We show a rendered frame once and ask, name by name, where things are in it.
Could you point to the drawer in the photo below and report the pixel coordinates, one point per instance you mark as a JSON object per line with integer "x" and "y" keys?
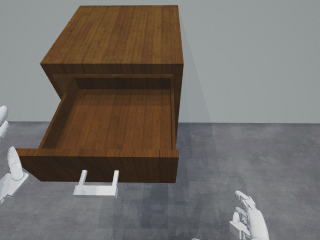
{"x": 105, "y": 124}

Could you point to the right robot hand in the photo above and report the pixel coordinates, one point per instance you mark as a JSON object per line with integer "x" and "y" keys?
{"x": 253, "y": 224}

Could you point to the left robot hand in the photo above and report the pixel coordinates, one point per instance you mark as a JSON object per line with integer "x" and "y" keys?
{"x": 10, "y": 183}

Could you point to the handle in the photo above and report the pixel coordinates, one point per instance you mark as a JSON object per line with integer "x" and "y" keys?
{"x": 96, "y": 191}

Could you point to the cabinet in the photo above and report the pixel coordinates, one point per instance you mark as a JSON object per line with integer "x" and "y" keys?
{"x": 119, "y": 41}

